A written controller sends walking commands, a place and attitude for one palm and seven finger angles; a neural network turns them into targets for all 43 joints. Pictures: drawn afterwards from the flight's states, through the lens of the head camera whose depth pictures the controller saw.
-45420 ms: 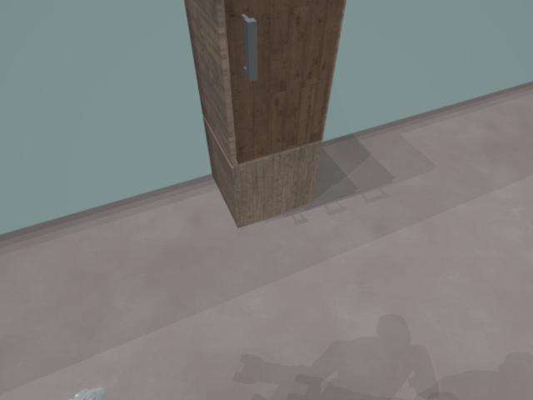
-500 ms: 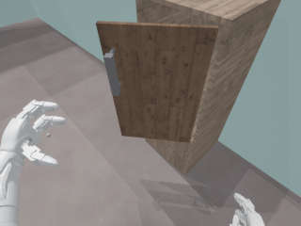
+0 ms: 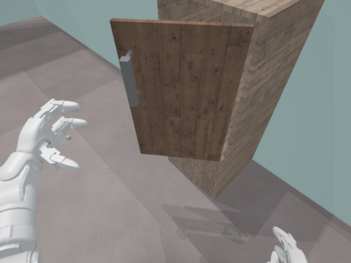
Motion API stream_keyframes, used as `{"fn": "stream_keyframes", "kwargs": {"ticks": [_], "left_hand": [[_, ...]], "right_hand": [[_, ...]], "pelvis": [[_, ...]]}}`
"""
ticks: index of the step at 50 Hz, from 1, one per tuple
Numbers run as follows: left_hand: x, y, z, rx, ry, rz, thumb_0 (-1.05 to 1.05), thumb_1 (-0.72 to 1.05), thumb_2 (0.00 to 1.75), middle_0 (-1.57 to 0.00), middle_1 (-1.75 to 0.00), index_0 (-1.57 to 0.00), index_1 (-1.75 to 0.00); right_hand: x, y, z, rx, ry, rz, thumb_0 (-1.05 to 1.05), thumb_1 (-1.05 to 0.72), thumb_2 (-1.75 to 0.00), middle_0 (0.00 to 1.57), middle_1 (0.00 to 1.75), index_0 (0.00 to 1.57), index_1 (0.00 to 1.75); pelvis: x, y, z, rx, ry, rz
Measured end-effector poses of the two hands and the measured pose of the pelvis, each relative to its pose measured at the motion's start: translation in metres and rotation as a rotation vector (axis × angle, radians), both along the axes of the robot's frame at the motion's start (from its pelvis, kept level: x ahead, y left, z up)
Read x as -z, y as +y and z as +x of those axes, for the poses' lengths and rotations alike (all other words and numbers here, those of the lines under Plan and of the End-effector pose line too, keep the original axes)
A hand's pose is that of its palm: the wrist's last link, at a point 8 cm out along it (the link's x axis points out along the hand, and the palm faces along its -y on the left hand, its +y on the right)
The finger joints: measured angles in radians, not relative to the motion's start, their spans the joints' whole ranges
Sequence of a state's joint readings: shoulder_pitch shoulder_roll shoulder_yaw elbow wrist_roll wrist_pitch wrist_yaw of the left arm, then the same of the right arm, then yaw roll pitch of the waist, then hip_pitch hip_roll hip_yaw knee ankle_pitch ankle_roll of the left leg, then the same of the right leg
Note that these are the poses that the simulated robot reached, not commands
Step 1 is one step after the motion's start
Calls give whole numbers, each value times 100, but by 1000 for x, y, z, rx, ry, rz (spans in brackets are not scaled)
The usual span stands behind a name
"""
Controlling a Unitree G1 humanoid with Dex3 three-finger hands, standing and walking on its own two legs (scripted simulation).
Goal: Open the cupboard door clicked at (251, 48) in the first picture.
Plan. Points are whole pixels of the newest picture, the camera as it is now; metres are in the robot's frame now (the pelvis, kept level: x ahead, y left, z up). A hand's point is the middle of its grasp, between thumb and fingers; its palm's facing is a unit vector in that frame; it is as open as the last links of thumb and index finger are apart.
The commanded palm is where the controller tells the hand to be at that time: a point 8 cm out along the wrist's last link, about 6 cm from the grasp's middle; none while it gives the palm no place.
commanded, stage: move the hooked fingers beside the handle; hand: left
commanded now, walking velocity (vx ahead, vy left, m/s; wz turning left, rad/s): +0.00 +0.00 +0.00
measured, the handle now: (132, 79) +0.59 +0.17 +0.10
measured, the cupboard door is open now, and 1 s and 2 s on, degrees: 38 38 38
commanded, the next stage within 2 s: none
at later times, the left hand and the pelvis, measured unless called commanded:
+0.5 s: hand (85, 111) +0.43 +0.25 +0.12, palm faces -0.07 -1.00 +0.00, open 14.0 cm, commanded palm +0.42 +0.31 +0.12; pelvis +0.01 +0.02 -0.01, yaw -1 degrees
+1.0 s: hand (98, 92) +0.51 +0.24 +0.12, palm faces -0.08 -1.00 +0.01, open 14.0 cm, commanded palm +0.50 +0.30 +0.11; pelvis +0.02 +0.02 -0.01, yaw -2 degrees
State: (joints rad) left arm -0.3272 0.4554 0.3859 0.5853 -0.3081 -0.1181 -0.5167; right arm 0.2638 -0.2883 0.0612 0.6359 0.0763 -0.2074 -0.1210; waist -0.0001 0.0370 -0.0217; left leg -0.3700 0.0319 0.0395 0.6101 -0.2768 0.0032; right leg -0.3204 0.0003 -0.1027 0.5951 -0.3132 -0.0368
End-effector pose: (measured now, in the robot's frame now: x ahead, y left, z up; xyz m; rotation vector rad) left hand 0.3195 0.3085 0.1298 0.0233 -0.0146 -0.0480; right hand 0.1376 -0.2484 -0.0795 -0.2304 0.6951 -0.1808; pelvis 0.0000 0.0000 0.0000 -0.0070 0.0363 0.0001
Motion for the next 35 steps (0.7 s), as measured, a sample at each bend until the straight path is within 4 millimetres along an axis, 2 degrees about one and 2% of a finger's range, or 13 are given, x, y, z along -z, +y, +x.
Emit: {"fn": "stream_keyframes", "kwargs": {"ticks": [17, 35], "left_hand": [[6, 1, 63, 16, 18, -16, -1, -50, 30, -30, -120, -30, -120], [10, -7, 128, 40, 30, -39, -1, -50, 30, -30, -120, -30, -120]], "right_hand": [[16, -6, -58, 88, 215, -26, 1, -90, -90, 20, 30, 21, 30], [25, 1, -90, 145, 383, -29, 1, -90, -90, 20, 30, 21, 30]], "pelvis": [[3, 12, 5, 19, 62, -6], [8, 23, 14, 31, 140, -15]]}}
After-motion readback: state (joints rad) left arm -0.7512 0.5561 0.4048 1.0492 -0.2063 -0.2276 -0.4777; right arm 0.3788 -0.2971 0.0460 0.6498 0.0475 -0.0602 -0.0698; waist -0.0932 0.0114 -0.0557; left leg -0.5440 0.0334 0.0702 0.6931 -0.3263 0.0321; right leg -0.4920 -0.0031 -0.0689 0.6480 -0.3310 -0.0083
